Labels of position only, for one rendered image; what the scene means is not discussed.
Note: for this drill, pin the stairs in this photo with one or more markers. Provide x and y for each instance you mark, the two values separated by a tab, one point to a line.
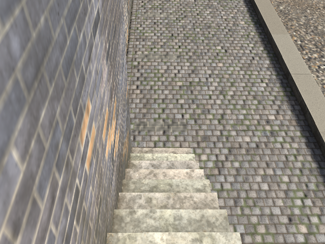
166	199

